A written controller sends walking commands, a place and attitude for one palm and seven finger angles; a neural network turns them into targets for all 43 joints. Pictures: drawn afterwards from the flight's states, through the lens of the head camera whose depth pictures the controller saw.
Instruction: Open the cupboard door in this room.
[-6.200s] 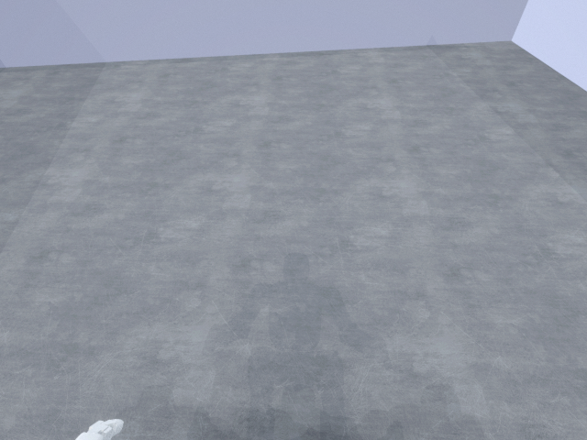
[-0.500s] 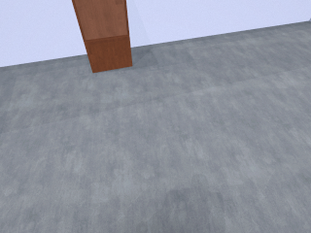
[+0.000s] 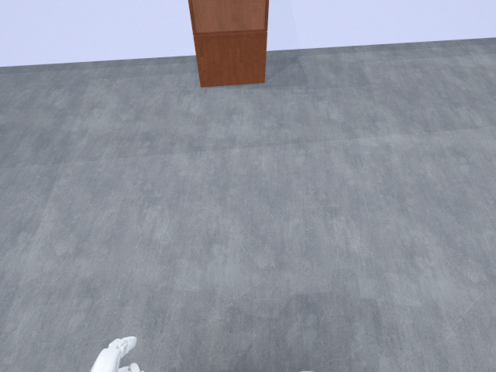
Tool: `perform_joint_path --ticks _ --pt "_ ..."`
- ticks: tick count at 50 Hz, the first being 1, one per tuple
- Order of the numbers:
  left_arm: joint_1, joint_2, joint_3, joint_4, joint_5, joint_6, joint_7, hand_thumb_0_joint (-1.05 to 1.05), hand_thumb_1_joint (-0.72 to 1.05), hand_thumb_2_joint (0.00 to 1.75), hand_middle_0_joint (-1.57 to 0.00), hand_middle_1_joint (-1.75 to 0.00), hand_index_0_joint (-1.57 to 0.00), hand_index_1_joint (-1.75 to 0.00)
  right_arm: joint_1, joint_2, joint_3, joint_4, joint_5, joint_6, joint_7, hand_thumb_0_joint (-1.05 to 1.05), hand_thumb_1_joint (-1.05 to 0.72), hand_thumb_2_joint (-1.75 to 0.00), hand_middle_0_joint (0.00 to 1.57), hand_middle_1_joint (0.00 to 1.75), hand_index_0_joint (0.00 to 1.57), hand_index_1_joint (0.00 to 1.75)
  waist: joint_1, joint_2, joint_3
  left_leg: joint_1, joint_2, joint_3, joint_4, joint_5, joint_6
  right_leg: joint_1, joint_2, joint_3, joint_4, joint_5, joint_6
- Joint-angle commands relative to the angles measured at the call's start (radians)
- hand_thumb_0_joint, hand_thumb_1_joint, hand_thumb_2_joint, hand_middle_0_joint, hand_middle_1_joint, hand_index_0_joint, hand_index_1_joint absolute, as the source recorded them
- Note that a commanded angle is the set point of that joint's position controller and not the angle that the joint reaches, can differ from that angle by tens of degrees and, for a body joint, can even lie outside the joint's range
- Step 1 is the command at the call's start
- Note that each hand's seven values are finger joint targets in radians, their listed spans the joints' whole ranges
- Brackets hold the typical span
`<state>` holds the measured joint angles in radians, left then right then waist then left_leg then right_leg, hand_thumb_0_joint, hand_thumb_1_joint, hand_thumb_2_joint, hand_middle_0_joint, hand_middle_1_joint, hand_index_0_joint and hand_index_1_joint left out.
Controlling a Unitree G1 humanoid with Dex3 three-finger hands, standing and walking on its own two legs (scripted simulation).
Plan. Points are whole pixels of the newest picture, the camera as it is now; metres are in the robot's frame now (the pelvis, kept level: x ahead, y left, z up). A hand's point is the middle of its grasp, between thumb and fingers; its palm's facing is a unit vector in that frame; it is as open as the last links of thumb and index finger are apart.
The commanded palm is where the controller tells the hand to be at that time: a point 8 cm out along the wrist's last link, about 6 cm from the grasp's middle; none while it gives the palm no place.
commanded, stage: turn or walk to find it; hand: left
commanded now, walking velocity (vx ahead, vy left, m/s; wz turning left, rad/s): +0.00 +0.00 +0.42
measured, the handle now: out of the picture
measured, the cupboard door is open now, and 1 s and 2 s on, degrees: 0 0 0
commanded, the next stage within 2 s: none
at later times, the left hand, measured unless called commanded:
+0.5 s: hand out of the picture -0.05 +0.15 -0.16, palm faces +0.28 -0.92 -0.27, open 7.4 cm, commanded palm none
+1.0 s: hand out of the picture +0.01 +0.21 -0.15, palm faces +0.43 -0.86 -0.27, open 7.4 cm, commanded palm none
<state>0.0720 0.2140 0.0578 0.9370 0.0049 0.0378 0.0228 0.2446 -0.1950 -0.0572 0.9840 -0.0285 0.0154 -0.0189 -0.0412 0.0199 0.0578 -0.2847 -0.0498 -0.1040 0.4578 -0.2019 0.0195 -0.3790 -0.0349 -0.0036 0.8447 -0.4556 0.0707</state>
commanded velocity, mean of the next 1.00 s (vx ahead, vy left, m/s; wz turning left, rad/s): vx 0.00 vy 0.00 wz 0.42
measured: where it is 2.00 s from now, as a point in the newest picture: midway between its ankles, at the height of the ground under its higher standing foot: outside the picture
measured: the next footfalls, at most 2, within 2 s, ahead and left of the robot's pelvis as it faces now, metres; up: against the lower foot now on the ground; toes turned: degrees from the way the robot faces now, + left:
right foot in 0.08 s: +0.02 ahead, -0.13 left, +0.00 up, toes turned +1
left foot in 0.58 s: -0.02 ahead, +0.09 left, +0.00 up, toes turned +22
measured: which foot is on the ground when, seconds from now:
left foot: down 0.00-0.10, up 0.12-0.56, down 0.58-1.00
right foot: up 0.00-0.06, down 0.08-0.60, up 0.62-1.00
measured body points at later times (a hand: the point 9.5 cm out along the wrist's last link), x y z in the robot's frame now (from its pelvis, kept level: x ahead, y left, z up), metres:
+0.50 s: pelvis +0.00 -0.04 +0.00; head +0.04 -0.05 +0.44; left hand -0.06 +0.20 -0.14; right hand +0.14 -0.27 -0.16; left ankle -0.06 +0.10 -0.70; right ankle -0.02 -0.14 -0.74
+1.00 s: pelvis -0.01 -0.02 +0.00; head +0.02 -0.02 +0.45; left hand -0.02 +0.26 -0.13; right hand +0.14 -0.22 -0.15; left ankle -0.05 +0.08 -0.74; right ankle +0.04 -0.15 -0.71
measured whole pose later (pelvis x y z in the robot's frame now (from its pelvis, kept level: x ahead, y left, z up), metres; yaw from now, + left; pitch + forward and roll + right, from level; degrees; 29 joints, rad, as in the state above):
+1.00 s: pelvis -0.01 -0.02 +0.00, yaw +25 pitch +0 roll +0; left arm 0.13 0.23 0.05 0.92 0.01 0.05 0.02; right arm 0.21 -0.20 -0.05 0.97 -0.03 0.03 0.00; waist -0.02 0.01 0.06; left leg -0.23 -0.04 -0.05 0.48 -0.25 0.02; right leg -0.37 -0.07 -0.03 0.82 -0.43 0.08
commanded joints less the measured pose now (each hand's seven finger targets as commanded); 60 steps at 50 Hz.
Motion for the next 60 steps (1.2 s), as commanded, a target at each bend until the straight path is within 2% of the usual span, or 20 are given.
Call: perform_joint_path --ticks 1,3,5,6,9,11,19,26,28,29,30,31,36,46,51,52,54,55,57,60 --pt "0.083 0.075 0.01 -0.063 -0.003 -0.02 0.006 0.0 0.9 0.9 -0.2 -0.3 -0.2 -0.3 0.02 -0.209 -0.053 -0.067 0.0 0.0 0.0 0.0 -0.9 -0.9 0.2 0.3 0.2 0.3 0.029 0.156 -0.127 0.095 0.219 -0.26 -0.043 0.438 0.129 0.105 0.03 -0.018 -0.24 0.096 -0.004" --pt "0.16 0.116 0.019 -0.048 0.003 -0.034 0.01 0.0 0.9 0.9 -0.2 -0.3 -0.2 -0.3 -0.01 -0.185 -0.055 -0.082 0.011 0.002 0.007 0.0 -0.9 -0.9 0.2 0.3 0.2 0.3 0.067 0.055 -0.154 -0.044 0.15 -0.205 0.045 0.234 0.052 0.313 -0.02 0.003 -0.484 0.29 -0.011" --pt "0.175 0.258 0.044 -0.06 0.023 -0.043 0.018 0.0 0.9 0.9 -0.2 -0.3 -0.2 -0.3 -0.024 -0.108 -0.043 -0.128 0.013 0.009 0.012 0.0 -0.9 -0.9 0.2 0.3 0.2 0.3 0.081 -0.329 -0.1 -0.328 -0.035 0.037 0.415 -0.361 -0.057 0.356 -0.431 0.393 -0.576 0.384 -0.176" --pt "0.158 0.243 0.035 -0.076 0.017 -0.036 0.018 0.0 0.9 0.9 -0.2 -0.3 -0.2 -0.3 -0.04 -0.145 -0.054 -0.126 0.005 0.021 0.014 0.0 -0.9 -0.9 0.2 0.3 0.2 0.3 0.076 -0.225 -0.076 -0.283 0.009 0.003 0.577 -0.372 -0.048 0.216 -0.444 0.341 -0.581 0.353 -0.221" --pt "0.047 0.144 0.014 -0.097 0.011 -0.046 0.012 0.0 0.9 0.9 -0.2 -0.3 -0.2 -0.3 -0.005 -0.141 -0.055 -0.064 0.001 0.04 0.027 0.0 -0.9 -0.9 0.2 0.3 0.2 0.3 0.01 -0.192 0.021 -0.291 0.048 0.019 0.751 -0.195 -0.062 0.147 -0.27 0.134 -0.563 0.38 -0.163" --pt "0.078 0.126 0.007 -0.093 0.012 -0.055 0.01 0.0 0.9 0.9 -0.2 -0.3 -0.2 -0.3 0.007 -0.127 -0.048 -0.052 0.005 0.04 0.034 0.0 -0.9 -0.9 0.2 0.3 0.2 0.3 0.007 -0.182 0.001 -0.289 0.05 0.048 0.758 -0.143 -0.078 0.201 -0.234 0.049 -0.524 0.546 -0.151" --pt "0.27 0.162 0.016 -0.028 0.023 -0.054 0.016 0.0 0.9 0.9 -0.2 -0.3 -0.2 -0.3 -0.139 -0.119 -0.021 -0.081 0.011 0.04 0.029 0.0 -0.9 -0.9 0.2 0.3 0.2 0.3 0.082 -0.177 -0.063 -0.273 0.078 0.103 0.564 -0.228 -0.1 0.378 -0.294 0.026 -0.452 0.814 -0.206" --pt "0.27 0.201 0.028 0.003 0.028 -0.041 0.013 0.0 0.9 0.9 -0.2 -0.3 -0.2 -0.3 -0.144 -0.109 -0.003 -0.086 0.023 0.02 0.027 0.0 -0.9 -0.9 0.2 0.3 0.2 0.3 0.076 -0.235 -0.093 -0.059 0.068 0.192 0.197 -0.191 -0.061 0.337 -0.312 -0.036 -0.364 0.845 -0.186" --pt "0.233 0.196 0.029 0.001 0.014 -0.036 0.01 0.0 0.9 0.9 -0.2 -0.3 -0.2 -0.3 -0.064 -0.139 -0.01 -0.064 0.018 0.007 0.027 0.0 -0.9 -0.9 0.2 0.3 0.2 0.3 0.021 -0.162 -0.122 0.136 0.081 0.188 -0.032 0.047 -0.041 0.234 -0.274 -0.115 -0.24 0.71 -0.113" --pt "0.251 0.159 0.025 -0.019 0.006 -0.03 0.006 0.0 0.9 0.9 -0.2 -0.3 -0.2 -0.3 -0.016 -0.223 -0.029 -0.061 0.009 -0.005 0.025 0.0 -0.9 -0.9 0.2 0.3 0.2 0.3 0.0 0.055 -0.177 0.314 0.248 -0.019 -0.083 0.293 0.027 0.052 -0.185 -0.173 -0.058 0.427 -0.049" --pt "0.226 0.1 0.002 -0.049 0.005 -0.027 0.002 0.0 0.9 0.9 -0.2 -0.3 -0.2 -0.3 0.03 -0.303 -0.047 -0.055 0.015 -0.003 0.02 0.0 -0.9 -0.9 0.2 0.3 0.2 0.3 -0.014 0.275 -0.17 0.366 0.45 -0.253 -0.089 0.68 0.144 -0.14 -0.082 -0.154 0.126 -0.184 0.003" --pt "0.194 0.119 0.005 -0.056 0.011 -0.013 0.01 0.0 0.9 0.9 -0.2 -0.3 -0.2 -0.3 0.039 -0.303 -0.047 -0.042 0.014 0.007 0.018 0.0 -0.9 -0.9 0.2 0.3 0.2 0.3 -0.022 0.186 -0.152 0.269 0.477 -0.195 -0.089 0.598 0.206 -0.108 -0.088 -0.07 0.216 -0.221 -0.008" --pt "0.177 0.116 0.016 -0.016 0.012 -0.008 -0.006 0.0 0.9 0.9 -0.2 -0.3 -0.2 -0.3 -0.081 -0.208 -0.019 -0.076 0.013 -0.009 -0.003 0.0 -0.9 -0.9 0.2 0.3 0.2 0.3 0.035 0.117 -0.068 0.204 0.293 -0.062 -0.095 0.569 0.141 -0.146 -0.082 -0.024 0.283 0.02 0.012" --pt "0.07 0.093 0.01 -0.08 0.007 -0.002 -0.003 0.0 0.9 0.9 -0.2 -0.3 -0.2 -0.3 -0.033 -0.213 -0.038 -0.082 0.003 -0.004 0.004 0.0 -0.9 -0.9 0.2 0.3 0.2 0.3 0.015 0.137 -0.041 0.11 0.275 -0.161 -0.118 0.379 0.16 -0.051 -0.041 -0.022 0.036 0.015 0.021" --pt "0.143 0.094 0.013 -0.078 0.001 -0.023 0.0 0.0 0.9 0.9 -0.2 -0.3 -0.2 -0.3 -0.047 -0.215 -0.047 -0.092 0.004 0.002 0.008 0.0 -0.9 -0.9 0.2 0.3 0.2 0.3 0.054 0.122 -0.093 0.025 0.227 -0.2 -0.02 0.371 0.118 0.17 0.002 -0.045 -0.303 0.167 0.002" --pt "0.181 0.113 0.017 -0.068 0.003 -0.033 0.003 0.0 0.9 0.9 -0.2 -0.3 -0.2 -0.3 -0.05 -0.197 -0.046 -0.096 0.011 0.001 0.01 0.0 -0.9 -0.9 0.2 0.3 0.2 0.3 0.074 0.075 -0.12 -0.024 0.187 -0.176 0.038 0.278 0.076 0.273 -0.024 -0.03 -0.443 0.277 -0.003" --pt "0.229 0.259 0.043 -0.068 0.024 -0.05 0.014 0.0 0.9 0.9 -0.2 -0.3 -0.2 -0.3 -0.032 -0.094 -0.03 -0.131 0.018 0.0 0.017 0.0 -0.9 -0.9 0.2 0.3 0.2 0.3 0.093 -0.341 -0.138 -0.309 -0.024 0.06 0.395 -0.361 -0.048 0.435 -0.422 0.342 -0.537 0.49 -0.154" --pt "0.224 0.253 0.037 -0.078 0.014 -0.041 0.015 0.0 0.9 0.9 -0.2 -0.3 -0.2 -0.3 -0.043 -0.145 -0.044 -0.131 0.013 0.015 0.013 0.0 -0.9 -0.9 0.2 0.3 0.2 0.3 0.094 -0.241 -0.128 -0.258 0.015 0.022 0.569 -0.4 -0.045 0.293 -0.478 0.317 -0.548 0.514 -0.224" --pt "0.1 0.186 0.03 -0.1 0.012 -0.043 0.017 0.0 0.9 0.9 -0.2 -0.3 -0.2 -0.3 -0.02 -0.143 -0.051 -0.084 0.006 0.037 0.022 0.0 -0.9 -0.9 0.2 0.3 0.2 0.3 0.043 -0.207 -0.046 -0.264 0.048 0.011 0.737 -0.283 -0.049 0.177 -0.361 0.205 -0.583 0.318 -0.201" --pt "0.063 0.129 0.009 -0.105 0.01 -0.049 0.01 0.0 0.9 0.9 -0.2 -0.3 -0.2 -0.3 0.037 -0.12 -0.046 -0.043 0.006 0.041 0.036 0.0 -0.9 -0.9 0.2 0.3 0.2 0.3 0.007 -0.169 -0.01 -0.272 0.068 0.052 0.777 -0.145 -0.072 0.174 -0.262 0.023 -0.554 0.382 -0.149"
